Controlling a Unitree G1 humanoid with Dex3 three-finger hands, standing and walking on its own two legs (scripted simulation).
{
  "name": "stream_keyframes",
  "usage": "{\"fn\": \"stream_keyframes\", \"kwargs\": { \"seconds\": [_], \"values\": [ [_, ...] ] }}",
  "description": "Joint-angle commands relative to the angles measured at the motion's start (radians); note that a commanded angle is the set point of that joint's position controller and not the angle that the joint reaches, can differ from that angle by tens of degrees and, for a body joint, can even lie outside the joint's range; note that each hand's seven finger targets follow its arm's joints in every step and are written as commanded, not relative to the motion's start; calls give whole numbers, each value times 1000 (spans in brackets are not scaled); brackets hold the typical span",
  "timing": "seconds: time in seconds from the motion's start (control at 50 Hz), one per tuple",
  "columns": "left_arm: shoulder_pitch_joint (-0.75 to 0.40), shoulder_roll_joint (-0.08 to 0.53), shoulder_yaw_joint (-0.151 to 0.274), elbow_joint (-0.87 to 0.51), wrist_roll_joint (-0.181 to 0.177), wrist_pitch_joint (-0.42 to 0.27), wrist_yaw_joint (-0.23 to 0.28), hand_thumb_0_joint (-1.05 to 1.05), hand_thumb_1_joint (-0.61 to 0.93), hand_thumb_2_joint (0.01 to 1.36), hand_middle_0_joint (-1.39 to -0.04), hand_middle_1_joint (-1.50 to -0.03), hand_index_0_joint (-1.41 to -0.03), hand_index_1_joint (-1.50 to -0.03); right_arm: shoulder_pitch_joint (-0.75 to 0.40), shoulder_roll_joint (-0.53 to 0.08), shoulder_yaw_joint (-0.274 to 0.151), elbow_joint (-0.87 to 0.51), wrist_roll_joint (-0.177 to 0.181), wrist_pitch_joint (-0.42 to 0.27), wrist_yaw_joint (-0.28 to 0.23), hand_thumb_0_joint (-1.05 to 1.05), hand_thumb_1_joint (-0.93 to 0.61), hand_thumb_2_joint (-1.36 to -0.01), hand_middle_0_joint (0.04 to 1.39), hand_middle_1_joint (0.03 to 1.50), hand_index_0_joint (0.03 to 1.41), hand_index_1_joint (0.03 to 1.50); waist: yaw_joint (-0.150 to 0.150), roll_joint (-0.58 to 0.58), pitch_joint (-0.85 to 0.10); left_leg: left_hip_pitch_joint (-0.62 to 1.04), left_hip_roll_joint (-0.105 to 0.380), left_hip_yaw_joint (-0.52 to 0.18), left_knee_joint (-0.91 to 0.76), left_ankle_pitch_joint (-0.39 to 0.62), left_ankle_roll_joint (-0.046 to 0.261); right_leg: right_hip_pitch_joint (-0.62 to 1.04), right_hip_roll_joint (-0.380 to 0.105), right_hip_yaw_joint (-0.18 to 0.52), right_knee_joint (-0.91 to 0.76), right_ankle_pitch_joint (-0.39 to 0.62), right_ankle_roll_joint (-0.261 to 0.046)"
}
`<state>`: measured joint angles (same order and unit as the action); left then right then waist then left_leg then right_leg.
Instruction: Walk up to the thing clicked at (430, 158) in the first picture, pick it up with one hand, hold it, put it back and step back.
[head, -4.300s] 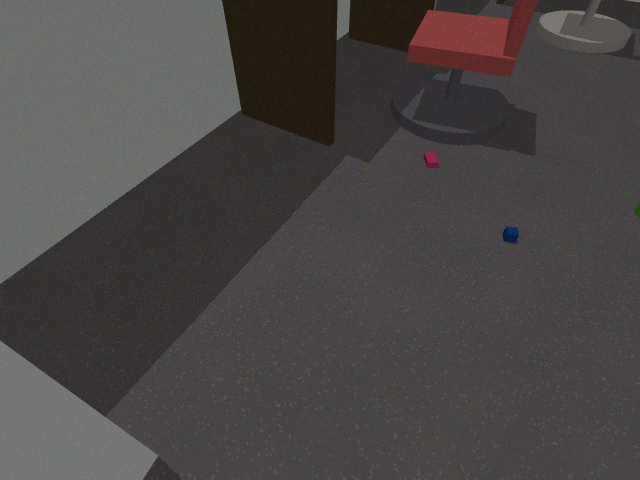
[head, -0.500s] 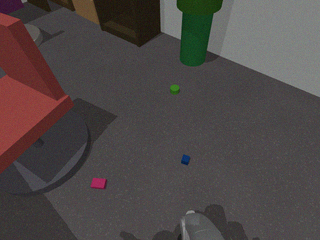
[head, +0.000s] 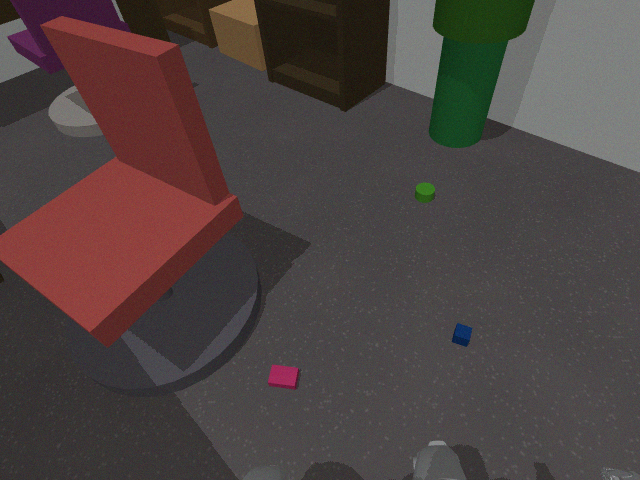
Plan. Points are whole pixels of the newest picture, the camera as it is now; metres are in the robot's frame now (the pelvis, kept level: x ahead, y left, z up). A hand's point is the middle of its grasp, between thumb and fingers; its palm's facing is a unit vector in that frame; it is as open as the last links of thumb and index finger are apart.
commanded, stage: walk up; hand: left
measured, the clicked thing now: (283, 376) +0.51 +0.20 -0.69
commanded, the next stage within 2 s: none
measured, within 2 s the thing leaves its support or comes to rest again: neither
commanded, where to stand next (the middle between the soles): +0.14 -0.02 m, yaw -1 degrees
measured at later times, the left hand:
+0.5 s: hand (144, 454) +0.18 +0.29 -0.11, palm faces -0.09 -0.93 -0.36, open 7.4 cm
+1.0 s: hand out of the picture +0.11 +0.25 -0.11, palm faces -0.07 -0.92 -0.39, open 7.4 cm
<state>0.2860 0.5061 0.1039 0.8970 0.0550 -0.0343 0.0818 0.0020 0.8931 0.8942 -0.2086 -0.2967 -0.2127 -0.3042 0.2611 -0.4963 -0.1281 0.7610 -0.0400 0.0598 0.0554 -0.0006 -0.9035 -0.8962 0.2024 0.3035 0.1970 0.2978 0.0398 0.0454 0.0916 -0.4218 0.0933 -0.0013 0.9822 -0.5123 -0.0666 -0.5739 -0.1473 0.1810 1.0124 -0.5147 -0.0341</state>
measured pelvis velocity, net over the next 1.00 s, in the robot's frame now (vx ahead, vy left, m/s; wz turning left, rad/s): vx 0.04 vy -0.01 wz -0.07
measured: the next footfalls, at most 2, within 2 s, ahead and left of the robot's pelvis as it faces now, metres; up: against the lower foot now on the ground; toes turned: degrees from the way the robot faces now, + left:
right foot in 0.34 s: +0.07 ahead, -0.13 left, +0.00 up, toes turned -7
left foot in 0.56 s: +0.12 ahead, +0.14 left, +0.00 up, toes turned -5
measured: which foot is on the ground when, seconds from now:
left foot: down 0.00-0.40, up 0.42-0.54, down 0.56-1.00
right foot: up 0.00-0.32, down 0.34-1.00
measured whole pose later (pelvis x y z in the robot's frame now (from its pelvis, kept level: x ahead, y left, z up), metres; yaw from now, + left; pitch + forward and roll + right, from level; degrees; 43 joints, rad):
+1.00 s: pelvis +0.04 -0.01 +0.04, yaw -4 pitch -2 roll +1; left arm 0.18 0.37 0.05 1.01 0.02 0.01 -0.01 0.00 0.90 0.89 -0.20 -0.30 -0.21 -0.30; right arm 0.18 -0.42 -0.03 0.99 0.00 -0.03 -0.02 0.00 -0.90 -0.90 0.21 0.30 0.20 0.30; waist 0.02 0.01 0.11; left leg -0.36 0.03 -0.02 0.70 -0.30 -0.03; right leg -0.33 -0.03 0.00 0.77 -0.41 0.00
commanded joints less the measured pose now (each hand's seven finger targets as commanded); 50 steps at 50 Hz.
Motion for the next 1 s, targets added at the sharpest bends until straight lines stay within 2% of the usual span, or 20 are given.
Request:
{"fn": "stream_keyframes", "kwargs": {
  "seconds": [0.0, 0.06, 0.22, 0.3, 0.34, 0.38, 0.42, 0.52, 0.54, 0.56, 0.58, 0.6, 0.66, 0.76, 0.78, 0.8, 0.82, 0.84, 0.9, 0.98],
  "values": [
    [-107, 168, 15, -88, -19, -28, 11, 0, 900, 900, -200, -300, -200, -300, -117, -352, -56, -62, 14, -40, -39, 0, -900, -900, 200, 300, 200, 300, -44, 154, 124, -204, 384, -775, -787, -562, 355, -186, 104, -94, 252, -12, -8],
    [4, 151, 25, 3, -46, -28, -28, 0, 900, 900, -200, -300, -200, -300, -83, -229, -17, -18, 2, -83, -61, 0, -900, -900, 200, 300, 200, 300, -23, 60, 88, -55, 171, -380, -564, -212, 213, -128, 109, -100, 139, 110, 3],
    [-124, 103, 31, -76, -20, 11, -74, 0, 900, 900, -200, -300, -200, -300, 145, -228, -8, 79, 24, -138, -107, 0, -900, -900, 200, 300, 200, 300, -78, 148, -73, 312, 252, -317, -349, 791, 283, -47, 102, -153, -105, 22, -18],
    [-110, 76, 28, -84, -20, 14, -86, 0, 900, 900, -200, -300, -200, -300, 127, -211, 3, 62, 41, -143, -126, 0, -900, -900, 200, 300, 200, 300, -44, 114, -161, 303, 198, -215, -242, 947, 239, 130, 132, -189, -302, 141, -45],
    [19, 161, 54, -50, -17, 6, -78, 0, 900, 900, -200, -300, -200, -300, 59, -155, 27, 25, 60, -148, -127, 0, -900, -900, 200, 300, 200, 300, 38, -67, -292, 10, 42, -25, 3, 819, 108, 541, 22, -7, -378, 629, -134],
    [24, 170, 51, -65, -47, 16, -75, 0, 900, 900, -200, -300, -200, -300, 17, -121, 38, 32, 58, -146, -140, 0, -900, -900, 200, 300, 200, 300, 61, -219, -273, -179, -81, 63, 148, -29, 87, 607, -183, 271, -399, 880, -342],
    [-36, 122, 30, -74, -45, 30, -74, 0, 900, 900, -200, -300, -200, -300, 15, -108, 41, 58, 46, -145, -136, 0, -900, -900, 200, 300, 200, 300, 10, -148, -166, -140, -45, 12, 29, -219, 93, 484, -133, 130, -390, 910, -280],
    [-223, 99, -1, -123, -41, 42, -75, 0, 900, 900, -200, -300, -200, -300, 203, -103, 33, 165, 46, -152, -126, 0, -900, -900, 200, 300, 200, 300, -116, -86, -126, 206, -68, 99, -383, 434, 97, 187, 49, -86, -205, 664, -117],
    [-248, 78, -8, -139, -49, 44, -79, 0, 900, 900, -200, -300, -200, -300, 233, -152, 18, 171, 31, -151, -133, 0, -900, -900, 200, 300, 200, 300, -141, -23, -146, 264, 23, -42, -437, 472, 138, 116, 81, -125, -104, 574, -69],
    [-208, 38, -20, -140, -58, 51, -80, 0, 900, 900, -200, -300, -200, -300, 179, -223, 8, 138, 15, -153, -137, 0, -900, -900, 200, 300, 200, 300, -114, 82, -133, 263, 214, -370, -520, 487, 225, 12, 156, -133, 6, 354, -16],
    [-169, 67, -6, -117, -55, 70, -77, 0, 900, 900, -200, -300, -200, -300, 94, -248, 9, 101, 23, -154, -138, 0, -900, -900, 200, 300, 200, 300, -79, 52, -120, 179, 367, -509, -581, 441, 337, 37, 154, -80, 84, -56, -1],
    [-148, 104, 3, -95, -49, 79, -78, 0, 900, 900, -200, -300, -200, -300, 14, -283, -1, 87, 30, -152, -139, 0, -900, -900, 200, 300, 200, 300, -62, 72, -71, 58, 426, -569, -610, 349, 406, 94, 102, -48, 132, -106, 8],
    [-111, 107, 27, -46, -42, 73, -102, 0, 900, 900, -200, -300, -200, -300, -79, -232, 12, 68, 9, -141, -133, 0, -900, -900, 200, 300, 200, 300, -24, 68, -41, -2, 230, -275, -549, 212, 282, 136, 100, -112, 30, -16, -8],
    [-8, 47, 29, 32, -45, 39, -101, 0, 900, 900, -200, -300, -200, -300, -121, -168, 42, 84, 12, -107, -95, 0, -900, -900, 200, 300, 200, 300, 23, 78, -121, -28, 82, -66, -332, 126, 170, 396, 163, -226, -449, 151, 0],
    [-28, 94, 34, 24, -29, 24, -91, 0, 900, 900, -200, -300, -200, -300, -97, -119, 56, 79, 20, -101, -92, 0, -900, -900, 200, 300, 200, 300, 7, -49, -114, -72, 28, -16, -203, 137, 136, 399, 96, -72, -535, 97, -18],
    [-79, 149, 37, -5, -17, 10, -81, 0, 900, 900, -200, -300, -200, -300, -98, -62, 77, 70, 33, -99, -91, 0, -900, -900, 200, 300, 200, 300, -5, -200, -73, -187, -66, 9, -98, 35, 81, 364, -84, 264, -639, 61, -82],
    [-147, 211, 40, -19, -21, 9, -79, 0, 900, 900, -200, -300, -200, -300, -122, -99, 60, 86, 33, -94, -101, 0, -900, -900, 200, 300, 200, 300, -6, -187, -54, -110, -66, -74, -93, -71, 83, 219, -185, 341, -663, 19, -176],
    [-212, 217, 33, -30, -23, 12, -80, 0, 900, 900, -200, -300, -200, -300, -110, -134, 44, 113, 31, -98, -98, 0, -900, -900, 200, 300, 200, 300, -30, -199, -35, 16, -48, -66, -81, -50, 83, 91, -199, 338, -663, 1, -196],
    [-277, 101, 4, -30, -36, 9, -78, 0, 900, 900, -200, -300, -200, -300, -25, -93, 58, 180, 53, -118, -85, 0, -900, -900, 200, 300, 200, 300, -93, -160, -86, 129, -56, 14, -327, 282, 84, 208, -33, -12, -492, 348, -77],
    [-180, 86, -15, 24, -51, 0, -76, 0, 900, 900, -200, -300, -200, -300, -115, -113, 66, 171, 39, -122, -79, 0, -900, -900, 200, 300, 200, 300, -28, -132, -180, 198, 10, -129, -373, 460, 139, 273, 21, -56, -453, 357, -27]
  ]
}}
